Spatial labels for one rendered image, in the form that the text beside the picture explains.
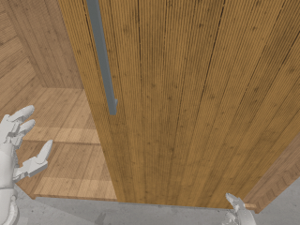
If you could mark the wardrobe door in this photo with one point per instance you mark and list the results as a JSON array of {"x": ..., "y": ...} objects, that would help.
[
  {"x": 208, "y": 94},
  {"x": 283, "y": 163}
]

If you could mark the left robot hand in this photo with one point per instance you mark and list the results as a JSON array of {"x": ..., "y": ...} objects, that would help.
[{"x": 12, "y": 131}]

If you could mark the handle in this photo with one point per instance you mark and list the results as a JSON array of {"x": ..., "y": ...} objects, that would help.
[{"x": 98, "y": 33}]

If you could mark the robot left forearm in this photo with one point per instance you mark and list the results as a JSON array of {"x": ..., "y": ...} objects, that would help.
[{"x": 9, "y": 211}]

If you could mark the right robot hand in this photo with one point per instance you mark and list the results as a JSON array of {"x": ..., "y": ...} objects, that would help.
[{"x": 243, "y": 215}]

